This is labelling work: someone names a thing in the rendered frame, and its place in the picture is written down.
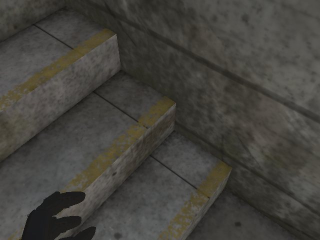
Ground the left robot hand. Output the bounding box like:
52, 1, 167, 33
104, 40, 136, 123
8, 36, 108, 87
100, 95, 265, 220
19, 191, 96, 240

